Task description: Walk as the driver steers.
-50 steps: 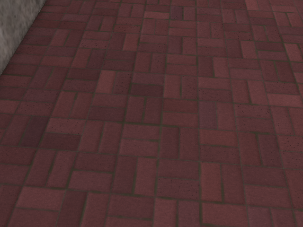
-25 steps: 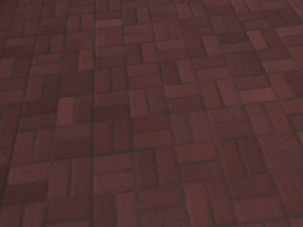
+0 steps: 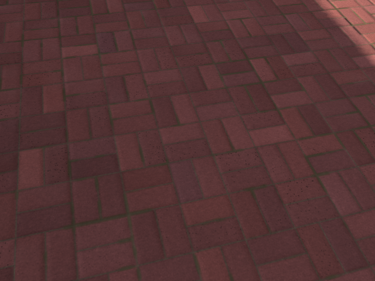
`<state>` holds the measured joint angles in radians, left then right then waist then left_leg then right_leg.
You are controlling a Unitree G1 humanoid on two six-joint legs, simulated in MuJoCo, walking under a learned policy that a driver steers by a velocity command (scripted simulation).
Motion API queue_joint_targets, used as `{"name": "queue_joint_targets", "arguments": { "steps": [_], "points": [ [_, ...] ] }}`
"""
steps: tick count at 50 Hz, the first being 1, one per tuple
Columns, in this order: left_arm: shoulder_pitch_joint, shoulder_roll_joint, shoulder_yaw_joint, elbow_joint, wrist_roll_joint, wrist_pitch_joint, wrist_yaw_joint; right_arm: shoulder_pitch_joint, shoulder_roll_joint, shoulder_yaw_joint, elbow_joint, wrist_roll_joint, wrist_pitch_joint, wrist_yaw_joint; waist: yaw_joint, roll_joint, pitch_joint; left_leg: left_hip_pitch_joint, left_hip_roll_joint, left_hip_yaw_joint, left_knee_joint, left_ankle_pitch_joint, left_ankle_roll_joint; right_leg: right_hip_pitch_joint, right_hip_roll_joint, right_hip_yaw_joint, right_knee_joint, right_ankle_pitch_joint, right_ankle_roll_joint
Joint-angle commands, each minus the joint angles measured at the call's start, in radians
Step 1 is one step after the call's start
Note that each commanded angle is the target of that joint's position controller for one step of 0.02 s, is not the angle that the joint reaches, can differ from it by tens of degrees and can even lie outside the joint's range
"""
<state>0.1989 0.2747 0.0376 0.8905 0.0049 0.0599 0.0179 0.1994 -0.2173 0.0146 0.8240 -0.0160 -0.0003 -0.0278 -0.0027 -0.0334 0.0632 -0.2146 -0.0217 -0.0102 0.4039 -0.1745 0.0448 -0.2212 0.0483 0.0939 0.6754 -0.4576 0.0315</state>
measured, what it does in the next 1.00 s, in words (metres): steps on the spot: right foot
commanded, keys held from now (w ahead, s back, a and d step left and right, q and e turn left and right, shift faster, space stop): no key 1.00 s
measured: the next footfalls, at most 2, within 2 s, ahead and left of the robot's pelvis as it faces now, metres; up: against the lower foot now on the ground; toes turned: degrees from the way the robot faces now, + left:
right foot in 0.08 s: +0.00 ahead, -0.13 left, +0.00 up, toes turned +4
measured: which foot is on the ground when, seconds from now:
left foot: down 0.00-1.00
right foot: up 0.00-0.06, down 0.08-1.00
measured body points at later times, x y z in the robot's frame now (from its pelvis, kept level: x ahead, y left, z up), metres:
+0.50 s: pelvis -0.01 -0.03 +0.00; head -0.01 -0.03 +0.45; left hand +0.01 +0.22 -0.15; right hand +0.01 -0.28 -0.15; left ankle +0.03 +0.09 -0.75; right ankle -0.04 -0.13 -0.75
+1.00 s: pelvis +0.00 -0.03 +0.00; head +0.01 -0.03 +0.45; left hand -0.02 +0.20 -0.16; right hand +0.00 -0.26 -0.16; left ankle +0.03 +0.09 -0.75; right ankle -0.04 -0.13 -0.75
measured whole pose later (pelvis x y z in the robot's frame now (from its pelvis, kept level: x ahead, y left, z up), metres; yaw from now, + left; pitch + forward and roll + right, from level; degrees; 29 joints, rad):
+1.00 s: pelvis +0.00 -0.03 +0.00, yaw +1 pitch -1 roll +0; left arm 0.30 0.17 -0.02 1.14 0.01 -0.01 0.04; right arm 0.27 -0.18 0.01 1.14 -0.01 0.01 -0.03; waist -0.01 0.00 0.03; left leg -0.20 -0.01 -0.04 0.40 -0.17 0.00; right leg -0.09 0.05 0.05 0.38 -0.27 -0.03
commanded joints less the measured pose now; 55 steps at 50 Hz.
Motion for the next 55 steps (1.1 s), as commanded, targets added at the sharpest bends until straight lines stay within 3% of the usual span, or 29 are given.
{"name": "queue_joint_targets", "arguments": {
  "steps": [1, 3, 4, 5, 6, 7, 8, 11, 27, 55],
  "points": [
    [0.063, 0.059, 0.005, 0.006, -0.005, -0.004, 0.008, 0.014, -0.172, -0.043, -0.022, -0.002, -0.005, 0.001, 0.005, 0.198, -0.098, 0.095, 0.201, -0.201, -0.082, 0.299, 0.127, 0.041, -0.001, -0.057, -0.161, 0.077, -0.006],
    [0.087, 0.054, -0.002, 0.036, -0.001, -0.015, 0.013, 0.002, -0.174, -0.046, -0.011, 0.003, 0.002, 0.003, 0.027, 0.172, -0.092, 0.040, 0.184, -0.199, -0.069, 0.212, 0.084, 0.143, -0.018, -0.058, -0.354, 0.272, -0.026],
    [0.075, 0.076, -0.001, 0.040, 0.010, -0.025, 0.015, 0.015, -0.162, -0.043, -0.007, 0.005, -0.001, 0.004, 0.018, 0.147, -0.095, -0.012, 0.178, -0.208, -0.075, 0.144, 0.049, 0.201, -0.062, 0.003, -0.372, 0.328, -0.038],
    [0.070, 0.107, -0.001, 0.040, 0.023, -0.036, 0.017, 0.021, -0.151, -0.042, -0.008, 0.006, -0.003, 0.009, 0.004, 0.100, -0.099, -0.055, 0.153, -0.186, -0.057, 0.074, 0.023, 0.228, -0.134, 0.073, -0.360, 0.366, -0.055],
    [0.025, 0.123, 0.002, 0.061, 0.008, -0.039, 0.012, 0.040, -0.123, -0.039, 0.003, 0.015, 0.000, 0.013, -0.039, -0.027, -0.043, -0.008, 0.080, -0.112, -0.095, -0.009, 0.009, 0.091, -0.144, 0.082, -0.339, 0.342, -0.081],
    [0.008, 0.079, -0.010, 0.062, 0.005, -0.047, 0.006, 0.027, -0.135, -0.040, 0.026, 0.011, 0.004, 0.011, -0.019, -0.018, -0.027, 0.057, 0.076, -0.103, -0.079, -0.005, 0.000, 0.025, -0.142, 0.090, -0.374, 0.265, -0.082],
    [0.014, 0.068, -0.016, 0.075, 0.007, -0.055, 0.005, 0.024, -0.137, -0.043, 0.039, 0.009, 0.006, 0.010, -0.015, -0.019, -0.013, 0.084, 0.081, -0.105, -0.070, 0.015, 0.000, -0.005, -0.135, 0.085, -0.393, 0.231, -0.076],
    [0.038, 0.077, -0.019, 0.113, 0.004, -0.063, 0.013, 0.042, -0.138, -0.044, 0.073, 0.004, 0.005, 0.015, -0.019, -0.027, -0.009, 0.086, 0.097, -0.111, -0.066, 0.059, 0.006, 0.009, -0.122, 0.075, -0.406, 0.243, -0.073],
    [0.093, 0.037, -0.038, 0.202, 0.002, -0.070, 0.017, 0.095, -0.100, -0.024, 0.224, 0.008, 0.002, 0.006, -0.009, 0.032, 0.003, 0.054, 0.096, -0.105, -0.079, 0.049, -0.018, 0.025, -0.119, 0.062, -0.406, 0.255, -0.093],
    [0.186, -0.031, -0.046, 0.246, 0.003, -0.075, 0.029, 0.139, -0.036, -0.018, 0.314, 0.008, 0.003, -0.010, -0.007, 0.033, 0.011, 0.054, 0.099, -0.098, -0.046, 0.107, -0.015, 0.035, -0.113, 0.040, -0.368, 0.340, -0.091]
  ]
}}
Velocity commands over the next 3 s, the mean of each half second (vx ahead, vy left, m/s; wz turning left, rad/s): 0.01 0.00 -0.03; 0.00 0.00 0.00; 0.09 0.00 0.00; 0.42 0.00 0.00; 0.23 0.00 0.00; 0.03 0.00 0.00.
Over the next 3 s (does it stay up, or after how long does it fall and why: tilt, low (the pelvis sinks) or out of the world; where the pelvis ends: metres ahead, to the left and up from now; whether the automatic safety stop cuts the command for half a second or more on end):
stays up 0.51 0.04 -0.01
